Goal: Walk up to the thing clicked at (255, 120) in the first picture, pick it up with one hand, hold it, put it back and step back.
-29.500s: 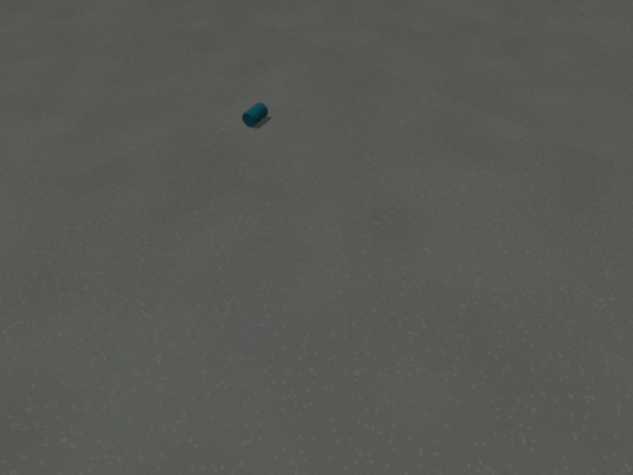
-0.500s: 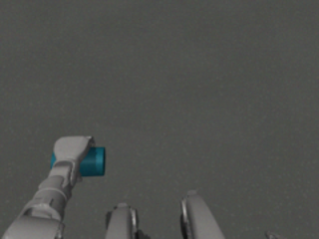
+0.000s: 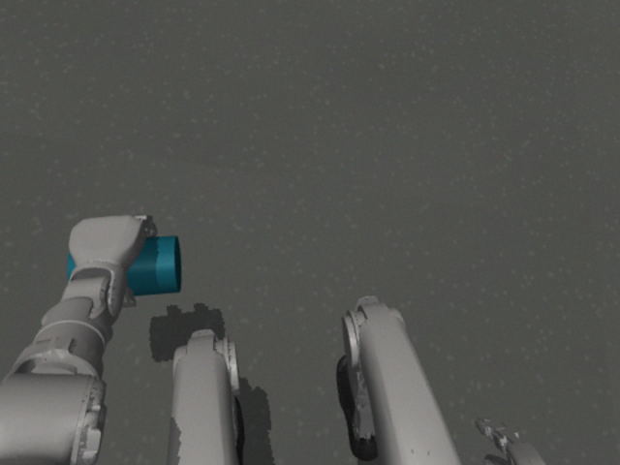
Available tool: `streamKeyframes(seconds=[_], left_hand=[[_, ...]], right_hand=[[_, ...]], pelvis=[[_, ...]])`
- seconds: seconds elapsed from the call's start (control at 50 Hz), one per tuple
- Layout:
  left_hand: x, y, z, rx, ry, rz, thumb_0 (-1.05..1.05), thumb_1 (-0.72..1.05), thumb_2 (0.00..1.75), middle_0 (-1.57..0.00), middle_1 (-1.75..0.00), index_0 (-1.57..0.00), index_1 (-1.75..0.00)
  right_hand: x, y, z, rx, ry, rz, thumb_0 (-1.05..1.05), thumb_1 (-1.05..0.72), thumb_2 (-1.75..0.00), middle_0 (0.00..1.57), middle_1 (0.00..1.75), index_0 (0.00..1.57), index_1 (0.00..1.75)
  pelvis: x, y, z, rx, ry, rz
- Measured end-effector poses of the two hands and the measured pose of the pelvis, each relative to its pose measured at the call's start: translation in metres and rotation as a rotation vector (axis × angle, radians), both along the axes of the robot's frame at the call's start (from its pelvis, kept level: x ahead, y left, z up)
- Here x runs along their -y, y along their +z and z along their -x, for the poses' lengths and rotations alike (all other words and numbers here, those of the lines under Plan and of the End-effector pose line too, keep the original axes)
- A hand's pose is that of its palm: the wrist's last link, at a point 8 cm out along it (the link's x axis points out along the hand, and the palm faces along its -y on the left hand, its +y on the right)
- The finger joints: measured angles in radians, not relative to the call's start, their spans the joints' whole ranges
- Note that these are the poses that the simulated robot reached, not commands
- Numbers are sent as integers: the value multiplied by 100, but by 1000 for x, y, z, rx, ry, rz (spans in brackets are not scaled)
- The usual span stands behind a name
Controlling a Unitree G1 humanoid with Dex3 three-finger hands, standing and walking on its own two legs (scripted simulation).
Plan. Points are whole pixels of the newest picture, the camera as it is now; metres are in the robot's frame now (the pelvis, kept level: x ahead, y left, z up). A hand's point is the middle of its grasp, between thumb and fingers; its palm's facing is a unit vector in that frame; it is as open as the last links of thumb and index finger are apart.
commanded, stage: crouch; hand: left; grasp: from above
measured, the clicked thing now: (130, 267) +0.42 +0.22 -0.20
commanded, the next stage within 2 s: lower in 0.68 s
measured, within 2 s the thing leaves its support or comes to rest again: neither
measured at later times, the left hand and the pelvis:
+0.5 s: hand (137, 266) +0.43 +0.22 -0.25, palm faces -0.48 +0.00 -0.88, open 11.0 cm; pelvis -0.01 +0.00 -0.07, yaw -1 degrees
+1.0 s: hand (144, 268) +0.44 +0.22 -0.30, palm faces -0.50 +0.00 -0.87, open 11.0 cm; pelvis -0.02 +0.01 -0.11, yaw -2 degrees
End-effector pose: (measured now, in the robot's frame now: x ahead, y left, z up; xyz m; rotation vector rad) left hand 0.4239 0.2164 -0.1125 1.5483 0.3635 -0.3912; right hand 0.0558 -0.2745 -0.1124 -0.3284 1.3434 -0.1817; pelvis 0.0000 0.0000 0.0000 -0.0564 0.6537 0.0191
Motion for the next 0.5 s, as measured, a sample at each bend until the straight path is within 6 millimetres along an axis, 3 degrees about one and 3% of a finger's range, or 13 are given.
streamKeyframes(seconds=[0.2,0.5], left_hand=[[-4,-36,-14,-1,34,-14,-1,-14,46,-77,-26,-75,-36],[-3,-78,-17,-20,8,11,0,-13,45,-76,-27,-74,-36]], right_hand=[[9,-26,-3,-12,32,-1,1,-90,-90,21,30,20,29],[7,-59,31,-87,15,-21,1,-91,-91,21,30,20,29]], pelvis=[[2,-30,1,-10,-1,9],[2,-69,10,11,-8,19]])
